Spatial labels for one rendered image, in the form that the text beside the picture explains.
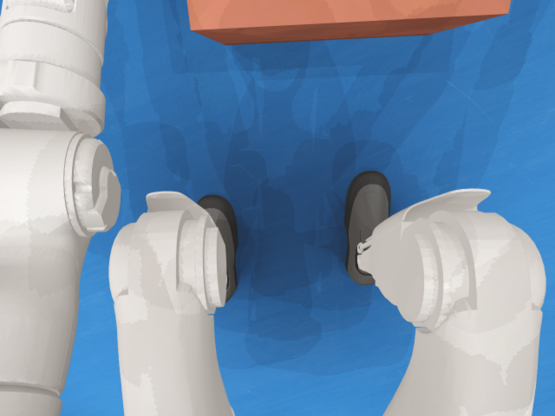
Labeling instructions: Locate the robot left thigh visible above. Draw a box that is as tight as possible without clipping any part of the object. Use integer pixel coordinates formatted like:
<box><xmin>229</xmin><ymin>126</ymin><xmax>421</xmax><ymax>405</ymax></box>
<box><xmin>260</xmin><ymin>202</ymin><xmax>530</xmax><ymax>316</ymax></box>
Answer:
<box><xmin>114</xmin><ymin>210</ymin><xmax>235</xmax><ymax>416</ymax></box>

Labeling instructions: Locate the left robot upper arm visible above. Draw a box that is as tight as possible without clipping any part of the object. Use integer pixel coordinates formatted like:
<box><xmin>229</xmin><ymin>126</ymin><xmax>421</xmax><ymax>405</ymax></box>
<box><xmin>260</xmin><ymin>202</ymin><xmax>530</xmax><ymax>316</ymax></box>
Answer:
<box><xmin>0</xmin><ymin>128</ymin><xmax>121</xmax><ymax>416</ymax></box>

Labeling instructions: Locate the robot left forearm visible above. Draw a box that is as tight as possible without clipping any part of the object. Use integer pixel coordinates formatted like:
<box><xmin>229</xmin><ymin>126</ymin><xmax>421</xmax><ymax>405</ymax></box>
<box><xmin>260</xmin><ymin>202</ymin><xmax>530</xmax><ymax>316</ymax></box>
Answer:
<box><xmin>0</xmin><ymin>0</ymin><xmax>108</xmax><ymax>138</ymax></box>

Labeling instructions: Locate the robot right thigh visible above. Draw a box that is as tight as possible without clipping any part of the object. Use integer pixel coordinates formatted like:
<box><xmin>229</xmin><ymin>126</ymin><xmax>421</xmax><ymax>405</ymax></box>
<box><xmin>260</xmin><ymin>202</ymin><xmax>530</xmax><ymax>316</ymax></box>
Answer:
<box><xmin>383</xmin><ymin>211</ymin><xmax>543</xmax><ymax>416</ymax></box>

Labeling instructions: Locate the robot thigh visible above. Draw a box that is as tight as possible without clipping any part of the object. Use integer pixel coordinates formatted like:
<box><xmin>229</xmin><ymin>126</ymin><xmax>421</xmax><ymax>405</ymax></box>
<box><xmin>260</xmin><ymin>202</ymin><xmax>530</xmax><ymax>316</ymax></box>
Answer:
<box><xmin>383</xmin><ymin>211</ymin><xmax>543</xmax><ymax>416</ymax></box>
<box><xmin>114</xmin><ymin>210</ymin><xmax>235</xmax><ymax>416</ymax></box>

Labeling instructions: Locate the carton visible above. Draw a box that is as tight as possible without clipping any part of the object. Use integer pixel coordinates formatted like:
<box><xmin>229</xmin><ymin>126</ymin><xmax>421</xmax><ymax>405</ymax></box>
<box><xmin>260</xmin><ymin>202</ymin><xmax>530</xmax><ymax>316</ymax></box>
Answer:
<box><xmin>187</xmin><ymin>0</ymin><xmax>511</xmax><ymax>45</ymax></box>

